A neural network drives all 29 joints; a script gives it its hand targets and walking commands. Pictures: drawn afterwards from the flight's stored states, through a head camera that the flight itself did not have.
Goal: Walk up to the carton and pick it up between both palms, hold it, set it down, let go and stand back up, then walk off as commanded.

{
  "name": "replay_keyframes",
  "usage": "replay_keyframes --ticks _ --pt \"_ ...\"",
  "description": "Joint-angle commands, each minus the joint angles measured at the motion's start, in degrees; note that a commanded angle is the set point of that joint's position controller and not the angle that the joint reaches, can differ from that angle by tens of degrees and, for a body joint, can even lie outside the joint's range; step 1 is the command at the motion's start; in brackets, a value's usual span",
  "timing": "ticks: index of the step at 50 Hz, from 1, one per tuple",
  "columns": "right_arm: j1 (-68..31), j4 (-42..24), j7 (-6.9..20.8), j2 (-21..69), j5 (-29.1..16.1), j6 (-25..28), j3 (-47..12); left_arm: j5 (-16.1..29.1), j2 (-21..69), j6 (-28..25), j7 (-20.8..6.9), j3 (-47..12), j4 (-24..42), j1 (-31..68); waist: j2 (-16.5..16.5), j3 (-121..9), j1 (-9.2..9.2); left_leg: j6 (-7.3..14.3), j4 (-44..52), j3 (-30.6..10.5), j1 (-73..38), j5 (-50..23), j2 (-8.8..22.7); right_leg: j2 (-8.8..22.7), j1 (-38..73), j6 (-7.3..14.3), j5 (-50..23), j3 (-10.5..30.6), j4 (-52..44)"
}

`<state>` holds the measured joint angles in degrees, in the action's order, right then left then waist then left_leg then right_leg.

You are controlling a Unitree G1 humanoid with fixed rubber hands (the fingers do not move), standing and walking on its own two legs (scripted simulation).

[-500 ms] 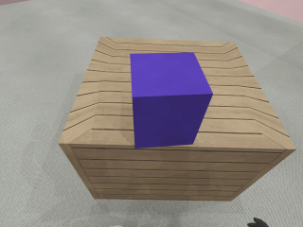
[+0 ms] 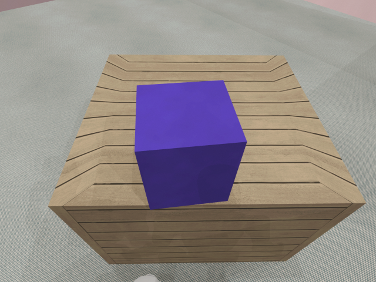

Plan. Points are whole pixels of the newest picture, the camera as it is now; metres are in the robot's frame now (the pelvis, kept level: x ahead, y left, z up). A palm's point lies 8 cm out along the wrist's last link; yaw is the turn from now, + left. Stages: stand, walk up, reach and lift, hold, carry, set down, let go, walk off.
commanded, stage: walk up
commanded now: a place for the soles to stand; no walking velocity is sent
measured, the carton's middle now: (185, 147) +0.44 +0.03 +0.02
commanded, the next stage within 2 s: none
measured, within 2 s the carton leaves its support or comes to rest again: neither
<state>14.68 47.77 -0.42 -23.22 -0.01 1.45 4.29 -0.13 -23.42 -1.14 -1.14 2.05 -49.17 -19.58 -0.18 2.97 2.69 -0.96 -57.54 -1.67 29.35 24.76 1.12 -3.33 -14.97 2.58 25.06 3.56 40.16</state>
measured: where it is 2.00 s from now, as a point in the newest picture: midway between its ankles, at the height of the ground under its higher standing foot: outside the picture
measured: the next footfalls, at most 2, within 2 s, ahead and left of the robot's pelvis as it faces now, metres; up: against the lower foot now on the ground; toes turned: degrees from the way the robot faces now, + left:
left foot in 0.12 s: +0.16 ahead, +0.15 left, +0.00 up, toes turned -1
right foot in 0.42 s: +0.08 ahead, -0.10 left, +0.00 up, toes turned +3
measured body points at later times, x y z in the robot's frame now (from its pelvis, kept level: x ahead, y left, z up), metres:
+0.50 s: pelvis +0.04 +0.01 +0.00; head +0.08 +0.01 +0.44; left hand +0.09 +0.33 -0.12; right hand +0.17 -0.30 -0.11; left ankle +0.10 +0.14 -0.71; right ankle +0.04 -0.10 -0.72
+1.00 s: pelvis +0.02 +0.02 +0.01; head +0.04 +0.02 +0.45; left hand +0.09 +0.33 -0.11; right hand +0.16 -0.29 -0.09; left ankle +0.05 +0.13 -0.72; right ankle +0.04 -0.10 -0.72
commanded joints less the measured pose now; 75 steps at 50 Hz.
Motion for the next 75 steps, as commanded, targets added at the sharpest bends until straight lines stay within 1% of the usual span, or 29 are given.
replay_keyframes --ticks 1,4,5,7,8,9,10,11,14,16,18,20,21,22,23,25,28,30,32,34,36,39,49,53,55,59,65,67,75 --pt "-7.82 -7.09 -0.58 -8.85 0.57 2.55 1.46 -1.05 -13.77 -2.20 2.57 5.28 2.73 -7.52 -6.28 -1.97 4.04 1.93 10.36 3.54 11.95 -1.40 0.85 13.75 21.64 5.85 -55.52 16.96 -9.57" --pt "-3.21 -3.52 -1.14 -7.93 0.50 2.98 1.54 -0.84 -13.35 -1.13 2.74 4.23 3.79 0.11 -6.59 -2.00 -0.58 3.38 22.21 9.23 -6.19 -14.63 -2.44 8.21 8.61 3.55 -52.50 7.86 -2.77" --pt "2.00 -0.84 -1.51 -8.56 0.32 3.27 1.48 0.22 -13.28 -0.93 2.83 4.45 4.11 1.70 -1.94 -5.34 -3.73 4.49 30.79 9.93 -16.20 -27.95 -3.75 6.41 7.46 1.85 -52.75 5.83 5.17" --pt "10.52 0.45 -2.67 -13.34 1.16 4.07 3.08 1.36 -7.76 -1.62 2.42 2.14 6.40 3.89 6.75 -14.31 -9.85 10.20 29.55 -4.84 -40.47 -43.10 6.72 3.42 -9.97 -2.21 -26.95 4.37 20.80" --pt "8.75 -0.94 -3.13 -15.51 0.67 4.19 3.33 1.39 -6.72 -1.59 2.39 1.70 6.01 -0.63 13.20 -17.04 -6.54 16.42 28.42 -26.81 -42.37 -51.68 21.06 -1.99 -17.31 -3.72 8.37 2.38 25.50" --pt "5.76 -0.97 -2.95 -16.01 -0.40 3.37 3.45 0.67 -11.66 0.32 2.92 3.08 3.46 0.00 8.88 -13.41 -5.47 19.50 32.16 -31.25 -31.66 -36.87 22.72 0.72 -14.56 -2.68 11.38 3.70 29.67" --pt "1.03 -2.78 -2.69 -14.00 -0.47 2.87 2.67 0.13 -12.25 1.16 2.65 3.15 3.26 0.15 4.37 -5.21 -3.26 17.45 36.16 -27.86 -22.59 -20.59 20.27 2.12 -14.00 -1.84 9.64 3.94 28.45" --pt "-2.22 -3.32 -2.83 -13.53 0.40 2.53 2.16 -0.04 -10.70 1.18 1.97 3.42 2.81 0.87 5.04 -0.83 -2.74 16.08 36.74 -23.88 -17.57 -18.70 17.95 2.53 -13.23 -1.63 8.77 3.11 26.15" --pt "-5.83 -4.13 -2.03 -13.22 1.29 1.72 1.49 0.21 -8.41 1.55 1.05 3.57 0.80 -1.64 9.75 1.77 -2.00 12.65 35.83 -13.00 -7.73 -16.55 12.93 3.74 -4.00 -1.86 7.32 -0.93 12.98" --pt "-5.17 -3.96 -1.39 -13.58 1.60 1.22 1.24 -0.16 -8.77 0.88 1.08 3.67 0.85 -0.84 12.17 1.04 -2.54 13.01 34.17 -12.81 -7.89 -20.52 12.14 3.85 -1.99 -2.07 5.87 -3.03 5.00" --pt "-10.79 -3.93 -0.93 -12.46 0.15 0.12 0.96 -0.09 -7.24 -0.14 2.10 3.55 -1.48 -4.86 11.81 -1.15 1.66 11.30 24.81 -10.07 -9.65 -26.56 10.72 4.93 5.72 -2.34 -6.86 -3.44 -13.67" --pt "-8.44 -4.57 -0.60 -8.84 -1.17 -0.72 -0.22 -1.44 -13.20 -1.57 3.00 4.17 0.06 -0.44 0.97 -1.93 -0.99 4.29 13.73 -4.67 -6.34 -24.06 2.70 11.25 5.61 -1.27 -22.53 12.93 -17.63" --pt "-7.57 -4.41 -0.75 -7.58 -1.12 -1.34 -0.09 -1.94 -15.25 -1.78 3.09 4.36 2.06 3.25 -3.26 -2.14 -2.20 2.17 12.67 -3.08 -1.31 -2.40 -2.72 19.32 4.93 1.26 -27.92 23.14 -19.14" --pt "-8.27 -4.23 -1.45 -9.80 -0.99 -2.27 1.13 -1.47 -16.94 -1.71 2.72 4.60 2.39 4.91 -2.39 -1.86 -1.78 3.16 6.63 -7.62 -5.60 9.01 -3.33 21.63 -2.46 5.45 -30.66 23.24 -17.47" --pt "-7.85 -3.40 -1.62 -9.69 -0.90 -2.61 1.00 -1.82 -17.70 -1.77 2.66 4.49 2.97 7.10 -8.06 -1.27 -2.08 3.19 3.27 -7.32 -8.17 8.94 -2.90 21.49 -5.82 9.13 -27.20 22.04 -16.62" --pt "-6.18 -2.49 -1.16 -9.26 -1.29 -2.22 0.99 -1.72 -13.73 -1.33 2.64 3.77 2.75 9.01 -7.38 2.75 -3.05 3.09 4.60 -6.51 -6.35 4.07 -2.74 16.93 -4.50 6.23 -31.30 16.00 -15.88" --pt "-6.69 -1.97 -0.88 -8.99 -1.10 -1.12 0.32 -1.29 -13.31 -1.42 2.86 3.44 2.42 7.17 -7.64 -1.06 -2.39 2.55 14.42 -1.93 -9.80 5.01 -0.60 15.53 2.74 7.18 -41.63 13.78 -10.77" --pt "-3.04 -0.31 -0.84 -8.98 -0.38 -0.40 0.56 -0.49 -12.93 -0.90 2.51 2.94 3.38 10.19 -5.76 -3.10 -4.80 3.14 27.77 0.23 -17.48 -6.39 -0.97 13.52 1.24 5.77 -35.14 11.33 -7.63" --pt "-2.67 -0.04 -0.98 -11.02 0.63 0.48 0.97 0.30 -9.17 -0.67 2.30 1.98 3.78 10.57 0.36 -5.47 -3.93 5.94 30.80 -9.52 -27.23 -30.13 6.70 8.95 -4.38 0.18 -26.05 6.52 -2.34" --pt "-8.92 -1.38 -0.64 -13.38 0.08 0.97 0.48 0.28 -9.81 -0.41 2.58 1.90 0.55 7.17 8.82 -6.41 -1.36 12.70 30.54 -17.69 -18.41 -31.75 14.67 5.73 1.22 -1.81 -8.77 1.57 -1.69" --pt "-12.74 -1.63 -0.39 -11.17 0.12 0.84 -0.46 0.00 -9.58 -0.67 2.05 2.11 0.23 6.39 4.89 -5.61 0.04 10.76 30.28 -15.17 -13.43 -24.06 11.06 5.67 5.86 -0.62 -8.55 2.73 -6.45" --pt "-11.57 -1.29 -0.24 -9.31 -0.06 0.17 -0.64 -0.55 -10.85 -1.42 1.58 2.14 0.20 9.39 2.35 -1.61 -2.17 4.41 28.72 -7.37 -13.63 -15.02 4.02 9.31 2.27 1.65 -15.09 8.07 -12.00" --pt "-10.97 0.22 0.67 -9.65 0.55 0.23 -0.69 -0.92 -10.19 -1.82 1.19 1.86 0.51 11.36 1.73 -3.11 -2.77 4.20 31.20 -6.57 -17.57 -9.34 3.09 10.24 -0.20 1.57 -6.87 9.29 -18.27" --pt "-9.14 1.18 0.75 -9.40 0.16 0.12 -1.28 -0.81 -10.84 -2.03 1.27 2.05 0.32 12.46 -2.51 -4.33 -3.59 3.70 30.06 -6.06 -19.50 -10.02 2.21 11.09 -1.06 1.66 -6.17 10.55 -20.25" --pt "-10.42 0.73 0.68 -9.11 -0.10 0.49 -0.92 -0.76 -10.59 -2.12 1.34 1.85 -0.31 11.53 0.83 -6.77 -3.19 4.09 30.49 -6.62 -20.89 -16.28 3.28 10.34 1.89 0.85 -13.97 8.50 -18.03" --pt "-10.50 1.12 0.58 -8.32 -0.25 0.59 -1.56 -0.65 -10.33 -2.09 1.45 1.75 -0.59 11.40 -0.48 -6.28 -3.17 4.08 30.68 -6.67 -20.14 -18.73 3.63 10.74 2.92 0.85 -18.40 7.81 -17.63" --pt "-10.93 0.39 0.78 -8.96 0.01 0.54 -1.61 -0.42 -9.96 -1.87 1.31 1.98 -0.20 11.94 -1.40 -6.19 -2.70 3.67 31.74 -6.21 -20.48 -16.79 3.50 10.60 1.83 0.72 -13.99 8.26 -19.51" --pt "-10.62 1.57 0.92 -9.66 0.29 0.49 -1.31 -0.71 -9.77 -1.77 1.29 1.76 -0.11 11.68 1.96 -6.90 -2.92 3.54 32.85 -6.19 -19.17 -14.88 3.55 10.01 2.61 1.05 -10.90 6.94 -18.70" --pt "-10.46 1.38 0.72 -8.68 0.02 0.75 -1.63 -0.42 -9.59 -1.97 1.31 1.50 -0.97 11.13 -0.97 -8.79 -2.97 3.81 32.78 -6.44 -20.93 -19.80 3.67 10.04 4.37 0.15 -18.08 6.81 -18.29"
